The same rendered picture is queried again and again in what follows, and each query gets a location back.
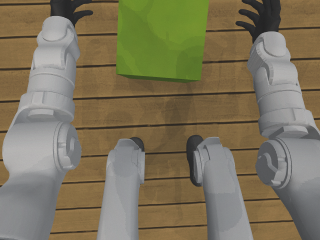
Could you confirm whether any robot left forearm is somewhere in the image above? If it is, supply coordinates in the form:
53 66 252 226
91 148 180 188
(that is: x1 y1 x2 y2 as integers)
2 16 81 170

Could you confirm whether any robot left hand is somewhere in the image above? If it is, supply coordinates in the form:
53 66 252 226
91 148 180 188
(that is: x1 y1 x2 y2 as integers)
50 0 93 28

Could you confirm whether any robot right forearm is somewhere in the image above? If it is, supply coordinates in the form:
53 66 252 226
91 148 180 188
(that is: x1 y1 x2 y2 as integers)
247 31 320 141

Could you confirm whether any robot right shin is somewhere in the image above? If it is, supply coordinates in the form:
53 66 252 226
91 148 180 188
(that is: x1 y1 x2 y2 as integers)
194 137 235 174

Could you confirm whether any carton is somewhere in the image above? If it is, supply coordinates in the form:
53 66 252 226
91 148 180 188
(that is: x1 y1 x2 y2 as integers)
116 0 209 83

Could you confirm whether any robot right hand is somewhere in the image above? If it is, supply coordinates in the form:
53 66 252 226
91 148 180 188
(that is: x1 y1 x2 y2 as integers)
235 0 281 44

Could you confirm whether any robot left foot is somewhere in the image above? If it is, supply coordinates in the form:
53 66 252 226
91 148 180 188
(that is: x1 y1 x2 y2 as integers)
130 137 145 185

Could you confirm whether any robot right upper arm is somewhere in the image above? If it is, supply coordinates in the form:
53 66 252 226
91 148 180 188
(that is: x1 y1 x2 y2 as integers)
255 137 320 240

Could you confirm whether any robot left upper arm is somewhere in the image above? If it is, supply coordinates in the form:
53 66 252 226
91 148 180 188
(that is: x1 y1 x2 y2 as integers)
0 121 82 240

